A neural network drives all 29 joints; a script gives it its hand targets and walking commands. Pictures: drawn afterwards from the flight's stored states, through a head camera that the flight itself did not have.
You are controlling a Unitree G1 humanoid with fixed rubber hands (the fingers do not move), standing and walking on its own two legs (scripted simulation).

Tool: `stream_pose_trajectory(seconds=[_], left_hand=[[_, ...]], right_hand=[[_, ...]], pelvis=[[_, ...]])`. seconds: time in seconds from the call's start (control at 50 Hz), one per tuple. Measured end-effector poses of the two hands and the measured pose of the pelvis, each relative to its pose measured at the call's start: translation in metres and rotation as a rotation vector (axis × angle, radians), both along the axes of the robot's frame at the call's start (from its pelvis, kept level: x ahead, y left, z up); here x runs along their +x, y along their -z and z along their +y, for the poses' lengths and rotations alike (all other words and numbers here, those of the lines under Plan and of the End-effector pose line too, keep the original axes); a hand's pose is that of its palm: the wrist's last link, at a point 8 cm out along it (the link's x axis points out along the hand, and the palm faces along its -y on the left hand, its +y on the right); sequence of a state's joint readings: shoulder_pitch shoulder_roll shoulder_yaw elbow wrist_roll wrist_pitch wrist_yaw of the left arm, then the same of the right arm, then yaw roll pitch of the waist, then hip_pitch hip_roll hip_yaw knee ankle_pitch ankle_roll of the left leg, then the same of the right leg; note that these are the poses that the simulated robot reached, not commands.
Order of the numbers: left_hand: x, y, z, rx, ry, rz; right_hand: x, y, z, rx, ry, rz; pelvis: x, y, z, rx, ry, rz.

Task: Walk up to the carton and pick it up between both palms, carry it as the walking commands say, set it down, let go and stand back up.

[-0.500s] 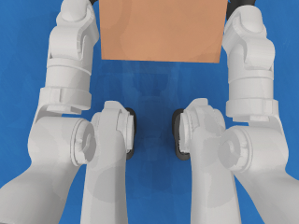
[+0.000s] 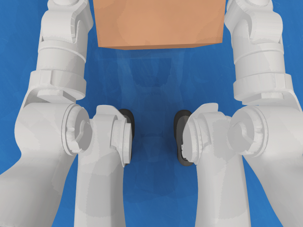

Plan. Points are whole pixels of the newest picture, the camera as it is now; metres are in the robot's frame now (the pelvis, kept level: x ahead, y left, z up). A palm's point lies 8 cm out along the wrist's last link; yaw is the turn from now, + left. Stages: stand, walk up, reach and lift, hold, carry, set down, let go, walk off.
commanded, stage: set down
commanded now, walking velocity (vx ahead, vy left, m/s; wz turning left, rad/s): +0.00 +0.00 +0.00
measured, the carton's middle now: out of the picture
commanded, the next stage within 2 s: none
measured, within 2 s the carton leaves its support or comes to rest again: rests again in 1.38 s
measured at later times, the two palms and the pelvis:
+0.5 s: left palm out of the picture +0.56 +0.15 -0.18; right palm out of the picture +0.56 -0.14 -0.16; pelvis +0.00 +0.01 -0.02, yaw +0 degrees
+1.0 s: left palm out of the picture +0.57 +0.14 -0.20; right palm out of the picture +0.56 -0.15 -0.19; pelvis +0.01 +0.00 -0.04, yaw +0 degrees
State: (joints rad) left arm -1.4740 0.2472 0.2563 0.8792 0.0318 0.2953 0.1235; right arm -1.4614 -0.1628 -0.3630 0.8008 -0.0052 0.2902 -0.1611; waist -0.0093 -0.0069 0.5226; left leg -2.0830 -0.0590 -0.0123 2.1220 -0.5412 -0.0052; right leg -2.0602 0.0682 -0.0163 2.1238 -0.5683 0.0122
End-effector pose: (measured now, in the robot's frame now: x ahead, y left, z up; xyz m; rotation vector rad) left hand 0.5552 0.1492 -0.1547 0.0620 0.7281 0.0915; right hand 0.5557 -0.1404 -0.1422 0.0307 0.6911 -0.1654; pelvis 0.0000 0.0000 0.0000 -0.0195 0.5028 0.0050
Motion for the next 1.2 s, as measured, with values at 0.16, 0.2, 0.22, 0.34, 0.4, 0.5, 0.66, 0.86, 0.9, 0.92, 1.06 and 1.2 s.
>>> stream_pose_trajectory(seconds=[0.16,0.2,0.22,0.34,0.4,0.5,0.66,0.86,0.9,0.92,1.06,1.2], left_hand=[[0.007,0.016,0.000,0.017,0.029,0.010],[0.008,0.016,0.000,0.010,0.025,0.003],[0.009,0.017,-0.001,0.010,0.025,0.002],[0.008,0.021,-0.003,0.011,0.036,0.017],[0.005,0.023,-0.003,0.023,0.047,0.028],[0.003,0.024,0.000,0.021,0.038,0.026],[0.002,0.036,-0.002,0.014,0.038,0.040],[0.008,0.047,-0.004,0.026,0.049,0.057],[0.009,0.049,-0.005,0.012,0.044,0.061],[0.010,0.050,-0.006,0.010,0.044,0.061],[0.010,0.050,-0.008,0.007,0.056,0.054],[0.010,0.051,-0.007,-0.003,0.059,0.049]], right_hand=[[0.007,0.013,0.001,-0.029,-0.022,0.006],[0.008,0.013,0.000,-0.020,-0.010,-0.002],[0.008,0.014,-0.001,-0.015,-0.004,-0.004],[0.003,0.019,-0.003,-0.023,-0.001,0.011],[0.001,0.022,-0.003,-0.024,-0.006,0.020],[0.001,0.022,0.000,-0.021,-0.010,0.017],[0.003,0.030,-0.002,-0.029,-0.014,0.027],[0.008,0.044,-0.005,-0.011,-0.008,0.036],[0.009,0.045,-0.006,-0.016,-0.008,0.041],[0.009,0.046,-0.007,-0.018,-0.009,0.043],[0.009,0.049,-0.010,-0.015,-0.018,0.039],[0.009,0.050,-0.010,-0.011,-0.014,0.035]], pelvis=[[0.009,0.010,0.002,-0.005,-0.001,0.002],[0.009,0.012,0.003,-0.008,0.000,-0.002],[0.009,0.013,0.004,-0.010,0.000,-0.003],[0.008,0.017,0.006,-0.012,0.001,-0.010],[0.007,0.019,0.007,-0.014,0.000,-0.013],[0.004,0.022,0.007,-0.011,0.000,-0.018],[0.001,0.029,0.006,-0.010,-0.002,-0.007],[0.006,0.036,0.004,0.002,0.001,0.004],[0.007,0.036,0.003,0.005,0.002,0.005],[0.008,0.036,0.002,0.006,0.003,0.006],[0.010,0.040,0.000,0.009,0.006,0.000],[0.010,0.043,-0.001,0.009,0.007,-0.006]])
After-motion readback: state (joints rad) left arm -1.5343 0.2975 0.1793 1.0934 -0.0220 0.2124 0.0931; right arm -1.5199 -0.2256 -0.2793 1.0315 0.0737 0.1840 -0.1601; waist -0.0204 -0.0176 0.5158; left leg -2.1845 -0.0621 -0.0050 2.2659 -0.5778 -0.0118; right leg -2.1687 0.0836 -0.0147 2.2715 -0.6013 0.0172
